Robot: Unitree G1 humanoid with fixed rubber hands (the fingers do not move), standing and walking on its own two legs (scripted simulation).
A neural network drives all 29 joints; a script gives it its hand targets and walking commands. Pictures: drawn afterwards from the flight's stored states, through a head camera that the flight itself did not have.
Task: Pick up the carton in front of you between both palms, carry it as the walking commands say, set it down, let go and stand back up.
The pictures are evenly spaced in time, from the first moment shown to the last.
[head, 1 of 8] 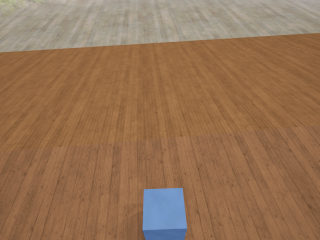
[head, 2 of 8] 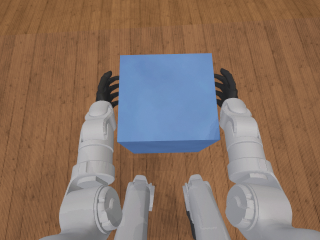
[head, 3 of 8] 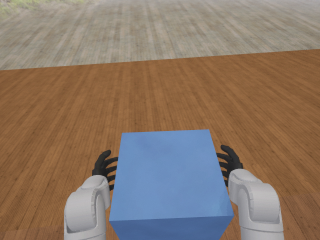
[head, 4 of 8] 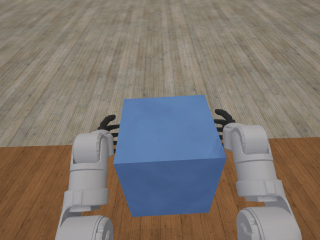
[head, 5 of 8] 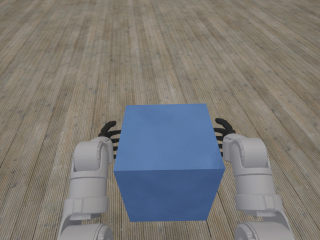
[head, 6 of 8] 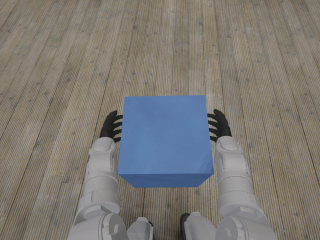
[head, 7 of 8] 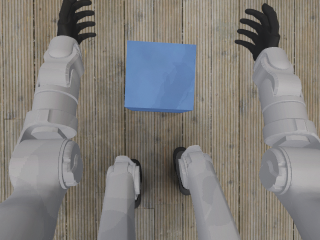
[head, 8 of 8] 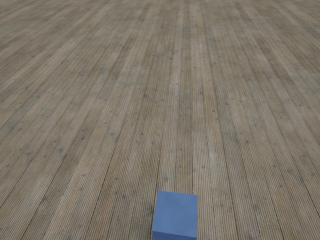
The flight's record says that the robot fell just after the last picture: no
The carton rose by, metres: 0.68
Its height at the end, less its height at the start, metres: -0.51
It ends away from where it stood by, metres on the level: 5.12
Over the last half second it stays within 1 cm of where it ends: yes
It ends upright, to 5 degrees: yes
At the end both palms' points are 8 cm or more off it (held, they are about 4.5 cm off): yes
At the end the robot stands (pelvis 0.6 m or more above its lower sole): yes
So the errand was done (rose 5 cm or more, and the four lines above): yes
